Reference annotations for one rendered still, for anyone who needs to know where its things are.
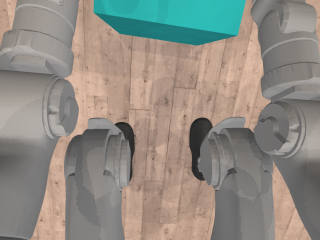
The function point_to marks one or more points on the robot left forearm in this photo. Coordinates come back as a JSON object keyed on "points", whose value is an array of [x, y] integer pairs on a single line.
{"points": [[40, 40]]}

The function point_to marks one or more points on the carton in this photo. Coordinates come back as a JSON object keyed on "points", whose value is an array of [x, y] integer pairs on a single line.
{"points": [[193, 22]]}

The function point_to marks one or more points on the robot left upper arm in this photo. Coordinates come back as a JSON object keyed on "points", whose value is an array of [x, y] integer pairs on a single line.
{"points": [[36, 109]]}

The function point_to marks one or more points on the right robot foot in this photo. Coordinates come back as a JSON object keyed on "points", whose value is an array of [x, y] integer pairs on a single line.
{"points": [[198, 130]]}

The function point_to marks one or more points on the robot right forearm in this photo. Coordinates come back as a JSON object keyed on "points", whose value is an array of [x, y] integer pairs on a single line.
{"points": [[289, 49]]}

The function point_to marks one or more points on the left robot thigh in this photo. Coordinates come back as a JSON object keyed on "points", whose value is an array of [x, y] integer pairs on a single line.
{"points": [[93, 202]]}

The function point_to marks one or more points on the robot right upper arm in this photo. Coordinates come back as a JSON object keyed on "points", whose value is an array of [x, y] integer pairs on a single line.
{"points": [[289, 131]]}

